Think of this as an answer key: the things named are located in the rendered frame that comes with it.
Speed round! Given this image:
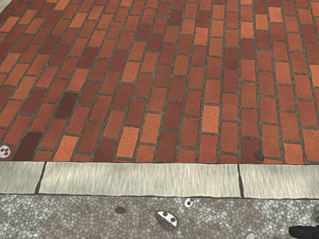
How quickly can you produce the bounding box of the robot right hand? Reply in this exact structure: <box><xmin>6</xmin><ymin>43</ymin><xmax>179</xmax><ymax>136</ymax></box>
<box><xmin>288</xmin><ymin>225</ymin><xmax>319</xmax><ymax>239</ymax></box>

